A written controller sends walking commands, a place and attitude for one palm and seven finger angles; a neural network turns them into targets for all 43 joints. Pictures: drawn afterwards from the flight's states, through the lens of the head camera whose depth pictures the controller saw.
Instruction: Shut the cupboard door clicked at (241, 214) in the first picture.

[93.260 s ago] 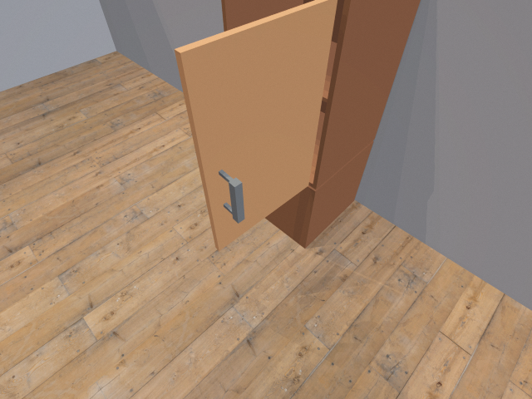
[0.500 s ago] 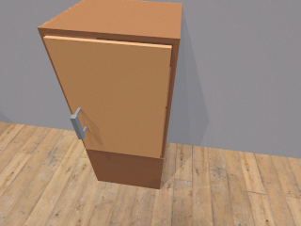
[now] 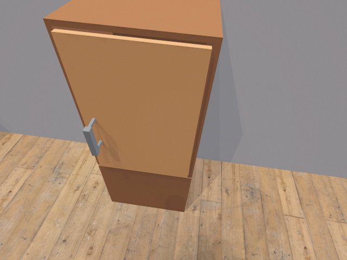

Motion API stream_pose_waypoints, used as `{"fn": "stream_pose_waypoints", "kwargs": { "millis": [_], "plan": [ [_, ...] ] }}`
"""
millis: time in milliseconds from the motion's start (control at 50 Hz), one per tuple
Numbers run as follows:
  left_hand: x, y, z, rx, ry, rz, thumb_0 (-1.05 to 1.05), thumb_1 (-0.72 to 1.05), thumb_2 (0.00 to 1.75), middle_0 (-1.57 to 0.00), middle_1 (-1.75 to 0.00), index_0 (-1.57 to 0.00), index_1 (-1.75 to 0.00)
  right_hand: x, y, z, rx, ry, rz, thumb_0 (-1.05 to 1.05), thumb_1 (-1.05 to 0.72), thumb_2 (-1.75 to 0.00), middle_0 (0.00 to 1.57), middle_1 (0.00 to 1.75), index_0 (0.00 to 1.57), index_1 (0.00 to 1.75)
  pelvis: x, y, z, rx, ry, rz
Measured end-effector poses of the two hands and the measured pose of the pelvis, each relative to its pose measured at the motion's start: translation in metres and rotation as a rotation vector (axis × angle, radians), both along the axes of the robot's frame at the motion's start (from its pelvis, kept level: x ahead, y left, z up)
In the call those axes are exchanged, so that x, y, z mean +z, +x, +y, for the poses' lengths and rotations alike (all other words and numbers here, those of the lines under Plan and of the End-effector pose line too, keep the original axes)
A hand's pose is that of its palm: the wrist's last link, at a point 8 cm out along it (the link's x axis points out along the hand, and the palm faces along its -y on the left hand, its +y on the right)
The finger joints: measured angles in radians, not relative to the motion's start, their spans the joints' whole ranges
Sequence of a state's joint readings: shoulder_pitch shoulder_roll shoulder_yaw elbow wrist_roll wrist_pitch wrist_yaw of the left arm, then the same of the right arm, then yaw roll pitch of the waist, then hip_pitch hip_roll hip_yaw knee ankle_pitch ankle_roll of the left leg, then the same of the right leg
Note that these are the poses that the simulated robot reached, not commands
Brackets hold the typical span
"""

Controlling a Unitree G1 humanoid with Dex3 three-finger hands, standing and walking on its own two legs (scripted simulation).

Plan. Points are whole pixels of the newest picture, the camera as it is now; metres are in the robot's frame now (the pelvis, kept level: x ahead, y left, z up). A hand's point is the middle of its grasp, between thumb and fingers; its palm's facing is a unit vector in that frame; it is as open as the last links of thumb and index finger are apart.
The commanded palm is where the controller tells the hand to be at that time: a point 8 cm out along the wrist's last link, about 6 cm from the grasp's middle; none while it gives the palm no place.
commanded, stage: shuffle to correct the standing spot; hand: left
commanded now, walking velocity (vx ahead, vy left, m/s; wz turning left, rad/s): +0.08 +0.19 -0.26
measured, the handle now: (94, 137) +0.51 +0.32 -0.10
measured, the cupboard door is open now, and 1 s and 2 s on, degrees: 0 0 0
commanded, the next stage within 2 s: come to a stop and stand still in 0.56 s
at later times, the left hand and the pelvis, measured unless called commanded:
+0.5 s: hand out of the picture +0.09 +0.26 -0.18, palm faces +0.02 -0.98 -0.21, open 7.4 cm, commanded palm none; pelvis +0.05 +0.08 +0.00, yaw -3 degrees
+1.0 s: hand out of the picture +0.06 +0.36 -0.19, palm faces +0.00 -0.98 -0.18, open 7.4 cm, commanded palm none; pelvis +0.05 +0.18 -0.02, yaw -4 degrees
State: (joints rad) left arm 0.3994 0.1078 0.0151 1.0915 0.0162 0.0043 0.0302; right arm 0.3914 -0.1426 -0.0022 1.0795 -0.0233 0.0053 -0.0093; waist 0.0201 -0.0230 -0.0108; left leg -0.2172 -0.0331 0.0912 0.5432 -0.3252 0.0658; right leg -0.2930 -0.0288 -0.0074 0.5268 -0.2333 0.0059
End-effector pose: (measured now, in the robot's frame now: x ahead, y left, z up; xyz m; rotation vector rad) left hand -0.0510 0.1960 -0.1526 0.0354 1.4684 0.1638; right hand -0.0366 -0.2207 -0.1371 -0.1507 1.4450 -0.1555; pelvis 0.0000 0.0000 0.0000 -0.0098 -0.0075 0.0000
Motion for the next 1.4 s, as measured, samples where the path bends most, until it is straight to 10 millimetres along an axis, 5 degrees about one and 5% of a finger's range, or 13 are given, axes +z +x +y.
{"fn": "stream_pose_waypoints", "kwargs": {
  "millis": [260,400,620,700,780,900,980,1100,1280,1400],
  "plan": [
    [0.003,0.097,0.056,-0.089,0.081,-0.142,0.01,0.92,0.9,-0.2,-0.3,-0.2,-0.3,-0.012,0.024,0.047,-0.07,0.035,-0.018,0.0,-0.91,-0.9,0.2,0.3,0.19,0.3,-0.007,0.033,0.033,-0.048,0.002,0.001],
    [-0.002,0.116,0.097,-0.063,0.091,-0.143,0.01,0.91,0.9,-0.2,-0.3,-0.2,-0.3,-0.006,0.064,0.068,-0.046,0.0,-0.086,0.01,-0.92,-0.9,0.2,0.3,0.2,0.3,-0.007,0.042,0.065,-0.049,0.005,0.005],
    [0.011,0.158,0.132,-0.092,0.093,-0.174,0.01,0.91,0.9,-0.2,-0.3,-0.2,-0.3,0.003,0.079,0.104,-0.061,-0.015,-0.089,0.01,-0.91,-0.9,0.2,0.3,0.19,0.3,0.002,0.049,0.102,-0.066,-0.005,0.004],
    [0.022,0.151,0.147,-0.051,0.121,-0.221,0.01,0.91,0.9,-0.2,-0.3,-0.2,-0.3,0.0,0.089,0.11,-0.046,0.004,-0.063,0.01,-0.92,-0.9,0.2,0.3,0.2,0.3,0.005,0.046,0.113,-0.055,0.027,-0.012],
    [0.014,0.115,0.168,-0.026,0.168,-0.181,0.0,0.91,0.9,-0.2,-0.3,-0.2,-0.3,-0.012,0.117,0.108,0.009,-0.01,-0.129,0.01,-0.92,-0.9,0.2,0.3,0.2,0.3,-0.008,0.04,0.126,-0.031,0.024,-0.036],
    [0.008,0.092,0.192,-0.105,0.104,-0.07,0.01,0.91,0.9,-0.2,-0.3,-0.2,-0.3,0.01,0.146,0.135,-0.021,-0.009,-0.292,0.01,-0.92,-0.9,0.2,0.3,0.19,0.3,-0.002,0.044,0.151,-0.067,0.038,-0.033],
    [-0.009,0.1,0.212,-0.105,0.058,-0.08,0.01,0.9,0.9,-0.2,-0.3,-0.2,-0.3,-0.002,0.139,0.162,-0.023,-0.036,-0.306,0.0,-0.91,-0.9,0.2,0.3,0.19,0.3,-0.015,0.051,0.179,-0.066,0.001,-0.023],
    [-0.003,0.125,0.226,-0.087,0.061,-0.144,0.01,0.91,0.9,-0.19,-0.3,-0.2,-0.3,0.005,0.093,0.178,-0.023,-0.055,-0.136,0.0,-0.95,-0.89,0.2,0.3,0.2,0.3,-0.004,0.051,0.183,-0.046,0.007,-0.009],
    [0.014,0.141,0.205,-0.156,0.105,-0.179,0.01,0.91,0.9,-0.19,-0.3,-0.2,-0.3,-0.013,0.054,0.149,-0.095,-0.028,-0.049,0.01,-0.92,-0.89,0.21,0.3,0.2,0.3,-0.007,0.036,0.162,-0.067,0.021,0.006],
    [0.023,0.129,0.181,-0.133,0.096,-0.184,0.01,0.91,0.9,-0.19,-0.3,-0.2,-0.3,-0.006,0.056,0.138,-0.084,-0.003,-0.043,0.01,-0.92,-0.9,0.2,0.3,0.19,0.3,0.004,0.035,0.149,-0.039,0.017,-0.003]
  ]
}}
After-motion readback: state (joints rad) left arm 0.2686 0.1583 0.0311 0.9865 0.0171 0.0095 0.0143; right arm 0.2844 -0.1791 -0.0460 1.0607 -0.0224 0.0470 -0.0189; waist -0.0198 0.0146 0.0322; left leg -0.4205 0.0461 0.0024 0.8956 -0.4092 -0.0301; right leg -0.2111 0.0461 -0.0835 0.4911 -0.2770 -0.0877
